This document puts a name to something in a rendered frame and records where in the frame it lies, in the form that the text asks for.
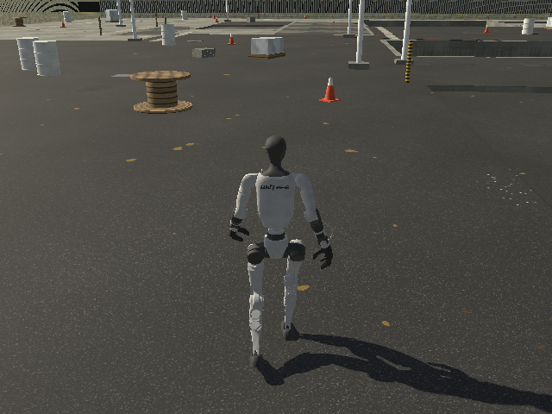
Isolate left robot upper arm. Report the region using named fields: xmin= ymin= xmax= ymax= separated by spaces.
xmin=234 ymin=173 xmax=258 ymax=219

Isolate robot right forearm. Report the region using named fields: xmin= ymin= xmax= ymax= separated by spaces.
xmin=310 ymin=208 xmax=329 ymax=248

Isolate right robot upper arm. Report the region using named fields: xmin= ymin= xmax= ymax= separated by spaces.
xmin=293 ymin=173 xmax=318 ymax=222

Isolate left robot hand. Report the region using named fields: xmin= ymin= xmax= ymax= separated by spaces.
xmin=229 ymin=227 xmax=249 ymax=242

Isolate humanoid robot head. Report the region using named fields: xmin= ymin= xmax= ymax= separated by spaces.
xmin=261 ymin=135 xmax=290 ymax=177

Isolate robot left forearm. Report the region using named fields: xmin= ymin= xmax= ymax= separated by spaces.
xmin=229 ymin=206 xmax=242 ymax=232

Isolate robot torso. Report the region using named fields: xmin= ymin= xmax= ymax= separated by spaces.
xmin=255 ymin=169 xmax=296 ymax=259

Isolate right robot hand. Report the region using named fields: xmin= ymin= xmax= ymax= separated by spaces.
xmin=313 ymin=245 xmax=333 ymax=269

